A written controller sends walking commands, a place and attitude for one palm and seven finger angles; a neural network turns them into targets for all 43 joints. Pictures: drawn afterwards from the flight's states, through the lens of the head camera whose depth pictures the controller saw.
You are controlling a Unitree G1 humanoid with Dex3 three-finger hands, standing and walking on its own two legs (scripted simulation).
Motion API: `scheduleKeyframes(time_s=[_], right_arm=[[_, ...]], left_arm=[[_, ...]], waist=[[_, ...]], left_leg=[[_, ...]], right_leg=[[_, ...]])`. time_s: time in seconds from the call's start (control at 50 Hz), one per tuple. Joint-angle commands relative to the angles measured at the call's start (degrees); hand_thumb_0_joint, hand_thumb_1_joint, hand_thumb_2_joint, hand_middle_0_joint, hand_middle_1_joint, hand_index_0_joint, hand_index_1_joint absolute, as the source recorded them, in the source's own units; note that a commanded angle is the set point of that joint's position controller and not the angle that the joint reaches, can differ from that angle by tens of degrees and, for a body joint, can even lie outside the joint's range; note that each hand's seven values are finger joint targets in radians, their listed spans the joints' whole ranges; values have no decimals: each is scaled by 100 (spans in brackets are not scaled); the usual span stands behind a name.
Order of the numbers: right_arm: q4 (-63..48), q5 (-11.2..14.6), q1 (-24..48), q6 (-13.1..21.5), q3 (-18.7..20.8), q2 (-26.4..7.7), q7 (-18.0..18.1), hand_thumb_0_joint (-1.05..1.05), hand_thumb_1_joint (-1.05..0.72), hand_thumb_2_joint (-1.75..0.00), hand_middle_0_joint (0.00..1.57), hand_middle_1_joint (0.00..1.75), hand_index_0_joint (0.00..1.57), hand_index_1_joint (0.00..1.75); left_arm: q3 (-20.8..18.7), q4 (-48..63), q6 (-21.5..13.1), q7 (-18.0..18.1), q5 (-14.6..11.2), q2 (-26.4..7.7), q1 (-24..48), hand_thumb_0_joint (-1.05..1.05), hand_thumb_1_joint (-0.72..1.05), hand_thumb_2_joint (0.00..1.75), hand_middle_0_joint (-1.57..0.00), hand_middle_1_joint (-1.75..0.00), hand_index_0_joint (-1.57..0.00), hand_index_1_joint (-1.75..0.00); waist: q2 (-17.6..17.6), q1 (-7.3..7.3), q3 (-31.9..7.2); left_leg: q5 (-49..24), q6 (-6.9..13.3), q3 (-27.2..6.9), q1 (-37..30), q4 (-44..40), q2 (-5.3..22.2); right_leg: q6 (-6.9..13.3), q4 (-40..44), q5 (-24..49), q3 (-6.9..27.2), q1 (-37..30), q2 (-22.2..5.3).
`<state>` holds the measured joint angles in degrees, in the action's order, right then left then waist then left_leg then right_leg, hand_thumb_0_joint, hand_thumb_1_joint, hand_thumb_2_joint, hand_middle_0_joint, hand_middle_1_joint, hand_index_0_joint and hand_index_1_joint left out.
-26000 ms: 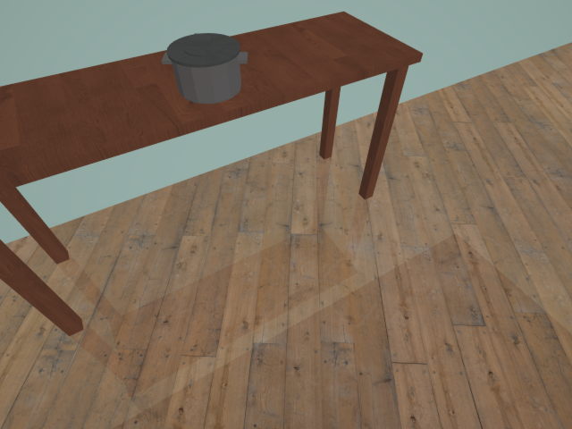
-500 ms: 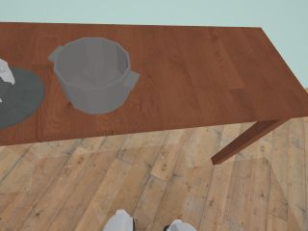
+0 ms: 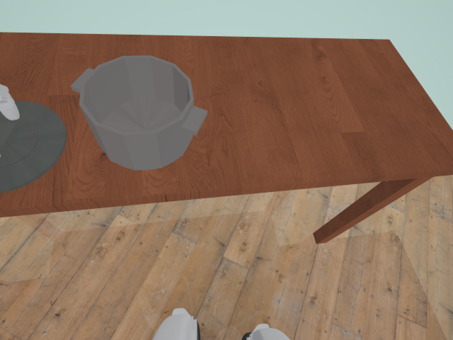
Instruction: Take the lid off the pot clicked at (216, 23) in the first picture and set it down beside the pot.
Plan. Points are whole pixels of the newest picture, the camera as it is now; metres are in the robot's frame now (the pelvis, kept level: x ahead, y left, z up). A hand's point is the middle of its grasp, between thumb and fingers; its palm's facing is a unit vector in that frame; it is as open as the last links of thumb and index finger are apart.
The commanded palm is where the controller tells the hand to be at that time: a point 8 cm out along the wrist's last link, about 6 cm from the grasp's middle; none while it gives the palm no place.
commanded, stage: open the fingers wide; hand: left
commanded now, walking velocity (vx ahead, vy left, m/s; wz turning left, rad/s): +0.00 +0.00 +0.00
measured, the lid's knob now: out of the picture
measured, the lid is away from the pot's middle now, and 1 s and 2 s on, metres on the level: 0.24 0.24 0.24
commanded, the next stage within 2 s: raise the empty hand in 0.30 s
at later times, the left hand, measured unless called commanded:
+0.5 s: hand out of the picture +0.44 +0.38 +0.07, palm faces -0.42 -0.14 -0.90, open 11.0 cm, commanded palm +0.46 +0.37 +0.14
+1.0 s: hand out of the picture +0.43 +0.39 +0.12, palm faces -0.39 -0.16 -0.91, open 11.1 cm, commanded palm +0.46 +0.38 +0.19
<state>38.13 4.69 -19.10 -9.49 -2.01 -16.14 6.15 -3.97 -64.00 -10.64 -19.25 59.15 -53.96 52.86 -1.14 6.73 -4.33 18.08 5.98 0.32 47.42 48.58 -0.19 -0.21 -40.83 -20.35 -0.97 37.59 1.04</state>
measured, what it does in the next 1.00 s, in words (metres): stands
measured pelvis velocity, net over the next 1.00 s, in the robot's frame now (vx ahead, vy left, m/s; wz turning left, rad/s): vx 0.01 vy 0.00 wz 0.01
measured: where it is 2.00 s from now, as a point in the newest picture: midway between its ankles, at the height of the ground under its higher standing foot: outside the picture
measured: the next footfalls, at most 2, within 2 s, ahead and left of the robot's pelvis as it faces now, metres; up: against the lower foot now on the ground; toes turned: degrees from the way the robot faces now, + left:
none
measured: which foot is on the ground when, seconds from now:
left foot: down 0.00-1.00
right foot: down 0.00-1.00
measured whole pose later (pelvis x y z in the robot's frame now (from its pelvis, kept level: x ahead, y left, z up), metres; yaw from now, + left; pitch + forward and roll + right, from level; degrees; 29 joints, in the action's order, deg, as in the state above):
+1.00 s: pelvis +0.01 +0.00 +0.01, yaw +1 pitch +14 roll -5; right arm 37.7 5.6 -18.4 -9.8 -2.2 -16.6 6.3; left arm -2.5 -62.6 -8.1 -23.3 57.6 -54.9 55.9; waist -1.4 6.0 -4.2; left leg 17.3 5.6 0.1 41.8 44.6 -0.6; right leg -0.5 -36.6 -19.3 -0.6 31.8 0.9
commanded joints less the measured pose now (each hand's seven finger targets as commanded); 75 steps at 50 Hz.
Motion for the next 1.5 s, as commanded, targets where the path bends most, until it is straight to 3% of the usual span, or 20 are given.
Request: scheduleKeyframes(time_s=[0.0, 0.06, 0.2, 0.24, 0.3, 0.36, 0.44, 0.54, 0.6, 0.66, 0.7, 0.74, 0.86, 0.9, 0.94, 1.06, 1.32, 1.36, 1.4, 1.48], right_arm=[[-280, -14, -685, 76, 388, -1246, 107, 0, -90, -90, 20, 30, 20, 30], [-276, 5, -667, 79, 390, -1247, 101, 0, -90, -90, 20, 30, 20, 30], [-307, -17, -688, 63, 384, -1230, 100, 0, -90, -90, 20, 30, 20, 30], [-290, -9, -684, 47, 397, -1227, 63, 0, -90, -90, 20, 30, 20, 30], [-356, -19, -681, 31, 388, -1213, 72, 0, -90, -90, 20, 30, 20, 30], [-344, 5, -660, -3, 417, -1217, 27, 0, -90, -90, 20, 30, 20, 30], [-395, -18, -614, -8, 424, -1193, 45, 0, -90, -90, 20, 30, 20, 30], [-361, 34, -558, -2, 387, -1211, 39, 0, -90, -90, 20, 30, 20, 30], [-383, 28, -532, 52, 382, -1175, 82, 0, -90, -90, 20, 30, 20, 30], [-381, 67, -525, 49, 351, -1207, 98, 0, -90, -90, 20, 30, 20, 30], [-357, 68, -490, 83, 328, -1204, 125, 0, -90, -90, 20, 30, 20, 30], [-378, 80, -490, 108, 317, -1212, 129, 0, -90, -90, 20, 30, 20, 30], [-386, 96, -467, 101, 323, -1206, 142, 0, -90, -90, 20, 30, 20, 30], [-395, 67, -438, 94, 345, -1189, 133, 0, -90, -90, 20, 30, 20, 30], [-379, 79, -460, 77, 355, -1176, 107, 0, -90, -90, 20, 30, 20, 30], [-398, 107, -413, 45, 332, -1195, 90, 0, -90, -90, 20, 30, 20, 30], [-442, 115, -313, 22, 320, -1149, 37, 0, -90, -90, 20, 30, 20, 30], [-451, 127, -314, 23, 310, -1159, 22, 0, -90, -90, 20, 30, 20, 30], [-506, 106, -245, 3, 309, -1143, 7, 0, -90, -90, 20, 30, 20, 30], [-498, 146, -216, 11, 272, -1163, -2, 0, -90, -90, 20, 30, 20, 30]], left_arm=[[-456, 908, 32, 258, -95, -1922, 2207, 0, 1, 61, -33, -89, -33, -89], [-331, 1035, 93, 306, -47, -1874, 2439, 0, 0, 62, -34, -88, -34, -88], [-527, 1047, 56, 337, -27, -2038, 2288, 0, 0, 63, -34, -87, -34, -87], [-267, 1013, 135, 336, -45, -1732, 2391, 0, -1, 63, -34, -87, -34, -87], [-666, 1155, 83, 338, -31, -2191, 2224, 0, -1, 64, -35, -86, -35, -86], [-294, 850, 166, 344, -34, -1691, 2120, 0, -1, 65, -35, -86, -35, -86], [-665, 1480, 78, 344, -68, -2123, 2320, 0, -2, 65, -35, -86, -35, -86], [-355, 1014, 245, 322, -94, -1834, 2285, 0, -2, 65, -35, -86, -35, -86], [-308, 1466, 222, 236, -138, -1826, 2536, 0, -2, 65, -35, -86, -35, -86], [-386, 997, 309, 144, -158, -1961, 2398, 0, -2, 65, -35, -86, -35, -86], [-87, 969, 310, 51, -180, -1692, 2568, 0, -2, 65, -35, -86, -35, -86], [-276, 1029, 306, 14, -169, -1973, 2582, 0, -2, 65, -35, -86, -35, -86], [-293, 1082, 265, -127, -169, -2034, 2676, 0, -2, 65, -35, -86, -35, -86], [-409, 1482, 202, -150, -200, -2125, 2750, 0, -2, 65, -35, -86, -35, -86], [-180, 1279, 261, -207, -232, -1789, 2673, 0, -2, 65, -35, -86, -35, -86], [-267, 1179, 368, -267, -244, -1992, 2797, 0, -2, 65, -35, -86, -35, -86], [-18, 1383, 512, -426, -249, -1828, 3272, 0, -2, 65, -35, -86, -35, -86], [-120, 1168, 553, -444, -245, -1949, 3144, 0, -2, 65, -35, -86, -35, -86], [-235, 1561, 530, -448, -226, -2123, 3363, 0, -2, 65, -35, -86, -35, -86], [69, 1096, 631, -530, -257, -1811, 3277, 0, -2, 65, -35, -86, -35, -86]], waist=[[-1103, 15, -2334], [-1170, 47, -2287], [-1327, -27, -2565], [-1218, 30, -2360], [-1319, -86, -2748], [-1048, 40, -2232], [-1474, -97, -2795], [-1083, 5, -2151], [-1465, -49, -2562], [-972, -6, -2183], [-1097, 41, -2019], [-998, -35, -2086], [-1130, -30, -2193], [-1531, -135, -2513], [-1296, -39, -2260], [-949, -72, -2147], [-1234, -69, -2289], [-1005, -88, -2134], [-1269, -154, -2458], [-869, -100, -1952]], left_leg=[[-1836, -349, -825, -3775, -624, 175], [-1410, -320, -808, -3652, -707, 166], [-2077, -392, -821, -3928, -610, 180], [-1878, -376, -815, -3781, -651, 178], [-2398, -386, -727, -3908, -556, 139], [-1892, -360, -748, -3678, -640, 157], [-2431, -421, -798, -4144, -628, 163], [-1584, -337, -749, -3705, -816, 135], [-2020, -362, -783, -4195, -827, 154], [-1514, -282, -683, -3705, -883, 94], [-1423, -293, -685, -3740, -937, 113], [-1304, -263, -675, -3654, -970, 90], [-1721, -270, -605, -3772, -920, 85], [-2380, -369, -682, -4256, -900, 152], [-2275, -337, -683, -4198, -907, 140], [-1906, -273, -634, -3939, -1048, 87], [-2390, -295, -629, -4323, -1140, 98], [-2159, -261, -604, -4160, -1184, 69], [-2596, -316, -628, -4411, -1181, 91], [-1969, -259, -574, -4061, -1340, 72]], right_leg=[[214, 410, 313, -327, 1072, 446], [231, 432, 260, -320, 1040, 423], [233, 378, 395, -315, 1031, 447], [230, 402, 375, -335, 1066, 443], [232, 369, 606, -300, 775, 452], [221, 434, 396, -336, 1000, 456], [246, 436, 534, -314, 803, 447], [233, 567, 319, -333, 793, 440], [246, 587, 432, -316, 700, 426], [224, 688, 417, -300, 483, 421], [227, 706, 333, -316, 603, 413], [238, 737, 374, -293, 400, 410], [231, 773, 554, -300, 320, 418], [245, 744, 617, -324, 382, 424], [230, 825, 594, -341, 485, 438], [229, 925, 612, -328, 151, 426], [234, 1078, 773, -320, -10, 405], [232, 1122, 757, -308, -131, 409], [240, 1103, 852, -304, -242, 396], [245, 1205, 737, -322, -285, 387]])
